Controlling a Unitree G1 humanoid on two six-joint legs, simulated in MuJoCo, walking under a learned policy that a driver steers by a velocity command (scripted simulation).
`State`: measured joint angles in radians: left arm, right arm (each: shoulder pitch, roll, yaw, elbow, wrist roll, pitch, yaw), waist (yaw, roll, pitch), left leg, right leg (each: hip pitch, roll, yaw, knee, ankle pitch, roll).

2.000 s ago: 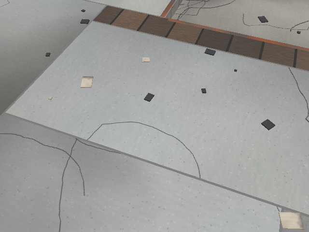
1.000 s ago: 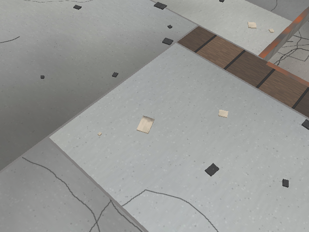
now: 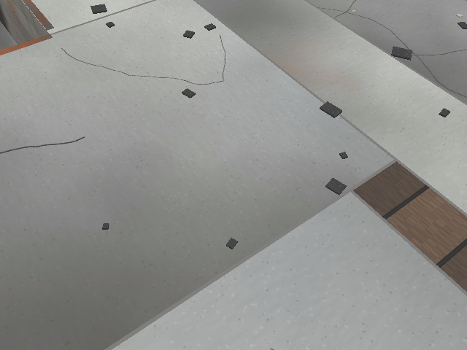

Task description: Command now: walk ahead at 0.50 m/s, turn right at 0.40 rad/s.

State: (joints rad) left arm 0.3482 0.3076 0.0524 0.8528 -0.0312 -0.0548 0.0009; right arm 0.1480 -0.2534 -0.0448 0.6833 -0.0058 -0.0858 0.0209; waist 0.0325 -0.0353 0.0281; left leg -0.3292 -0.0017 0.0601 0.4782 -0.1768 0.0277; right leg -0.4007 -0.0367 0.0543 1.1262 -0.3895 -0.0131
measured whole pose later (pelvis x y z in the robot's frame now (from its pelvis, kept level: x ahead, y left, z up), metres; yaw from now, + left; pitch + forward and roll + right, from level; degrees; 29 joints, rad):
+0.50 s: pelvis +0.26 -0.08 -0.01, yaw -18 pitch +1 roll +1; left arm 0.17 0.30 0.07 0.69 -0.02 -0.04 -0.04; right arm 0.24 -0.30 -0.06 0.80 0.02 -0.10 0.00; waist -0.01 0.00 0.07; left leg -0.32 0.05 0.00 1.19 -0.44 -0.01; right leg -0.41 0.07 -0.02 0.58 -0.19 -0.10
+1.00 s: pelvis +0.56 -0.12 -0.02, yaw -13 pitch +2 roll +0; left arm 0.31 0.30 0.05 0.81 0.00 -0.06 0.01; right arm 0.13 -0.29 -0.05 0.72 0.02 -0.08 0.05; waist 0.02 -0.01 0.04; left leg -0.48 -0.07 0.03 0.58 -0.15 0.09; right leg -0.17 0.04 0.02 1.01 -0.46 -0.02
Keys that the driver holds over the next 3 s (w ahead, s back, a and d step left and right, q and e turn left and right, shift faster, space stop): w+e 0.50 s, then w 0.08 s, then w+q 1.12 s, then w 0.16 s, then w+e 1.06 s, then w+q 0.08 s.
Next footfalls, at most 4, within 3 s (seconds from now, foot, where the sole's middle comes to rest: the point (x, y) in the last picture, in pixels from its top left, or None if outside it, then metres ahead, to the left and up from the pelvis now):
0.40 right None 0.34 -0.18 -0.77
0.92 left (270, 272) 0.71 -0.08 -0.77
1.40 right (338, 212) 0.95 -0.32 -0.77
1.90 left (246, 158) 1.18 0.00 -0.77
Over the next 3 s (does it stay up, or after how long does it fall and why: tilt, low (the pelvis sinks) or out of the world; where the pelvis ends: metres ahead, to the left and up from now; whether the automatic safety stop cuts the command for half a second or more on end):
stays up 1.68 -0.08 -0.01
